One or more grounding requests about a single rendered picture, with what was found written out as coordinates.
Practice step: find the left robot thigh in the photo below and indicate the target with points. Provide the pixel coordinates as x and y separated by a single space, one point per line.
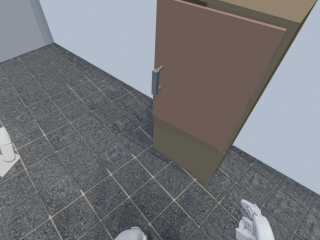
131 234

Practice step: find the robot left hand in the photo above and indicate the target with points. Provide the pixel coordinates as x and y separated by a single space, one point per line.
8 159

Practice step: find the robot right hand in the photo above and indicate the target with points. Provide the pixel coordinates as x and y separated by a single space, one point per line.
257 229

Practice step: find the handle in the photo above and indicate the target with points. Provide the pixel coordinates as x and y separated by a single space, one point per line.
155 81

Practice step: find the robot left shin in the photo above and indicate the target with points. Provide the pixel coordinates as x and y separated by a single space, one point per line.
136 228

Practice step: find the cupboard door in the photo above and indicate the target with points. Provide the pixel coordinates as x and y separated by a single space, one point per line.
212 61

